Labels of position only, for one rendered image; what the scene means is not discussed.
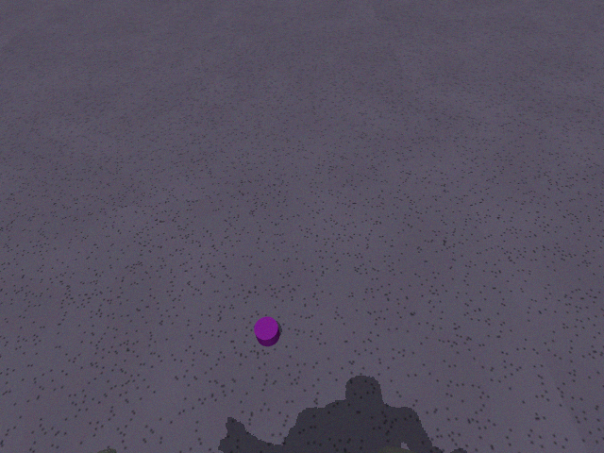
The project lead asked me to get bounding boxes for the tin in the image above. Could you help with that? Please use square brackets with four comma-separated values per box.
[254, 317, 280, 346]

